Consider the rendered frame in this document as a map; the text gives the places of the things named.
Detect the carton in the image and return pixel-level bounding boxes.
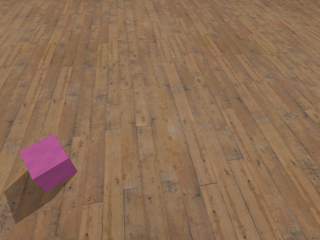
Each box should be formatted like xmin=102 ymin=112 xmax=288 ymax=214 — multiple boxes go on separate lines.
xmin=19 ymin=134 xmax=78 ymax=192

